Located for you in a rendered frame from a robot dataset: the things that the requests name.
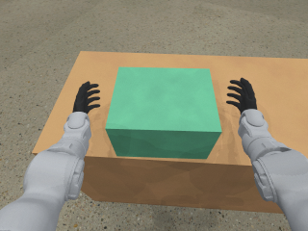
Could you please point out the right robot upper arm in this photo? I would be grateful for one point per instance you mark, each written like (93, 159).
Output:
(283, 179)

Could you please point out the robot right hand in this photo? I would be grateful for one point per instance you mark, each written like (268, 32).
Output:
(246, 98)

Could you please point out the robot right forearm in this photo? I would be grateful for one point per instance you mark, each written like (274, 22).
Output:
(257, 141)

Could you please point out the robot left forearm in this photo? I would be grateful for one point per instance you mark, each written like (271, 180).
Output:
(74, 141)

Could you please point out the left robot upper arm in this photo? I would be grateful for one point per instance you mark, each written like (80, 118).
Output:
(54, 178)

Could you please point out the pedestal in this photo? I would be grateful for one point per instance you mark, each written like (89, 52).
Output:
(223, 181)

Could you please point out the carton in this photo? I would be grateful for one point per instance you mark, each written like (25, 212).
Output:
(163, 112)

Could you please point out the robot left hand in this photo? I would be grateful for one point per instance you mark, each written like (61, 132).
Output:
(81, 103)

